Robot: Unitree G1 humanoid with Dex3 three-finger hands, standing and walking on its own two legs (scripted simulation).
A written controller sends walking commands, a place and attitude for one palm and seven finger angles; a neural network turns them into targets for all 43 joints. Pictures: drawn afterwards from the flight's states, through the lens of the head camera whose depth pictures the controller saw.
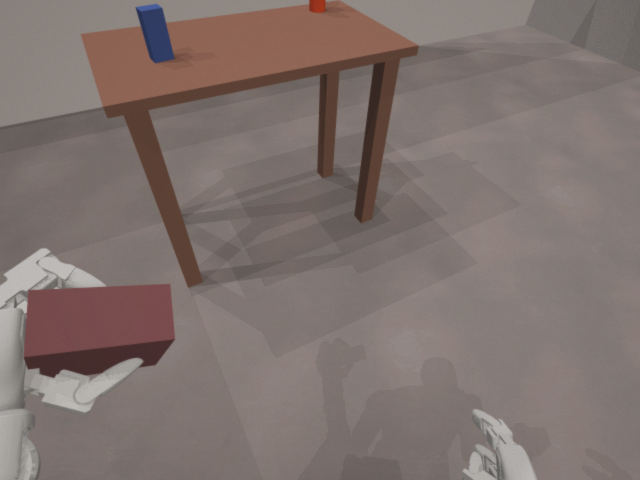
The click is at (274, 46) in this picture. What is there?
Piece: table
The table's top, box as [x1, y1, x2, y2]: [81, 0, 418, 117]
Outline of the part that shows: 418,46 339,0 325,2 325,10 321,13 314,13 309,11 308,4 168,22 166,24 175,58 158,63 154,63 149,58 140,26 81,34 99,95 107,117 410,56 416,54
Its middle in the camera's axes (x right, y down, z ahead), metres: -0.22 -0.61 +1.22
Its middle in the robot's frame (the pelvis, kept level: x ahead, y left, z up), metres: +1.32 +0.30 +0.00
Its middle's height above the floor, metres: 0.77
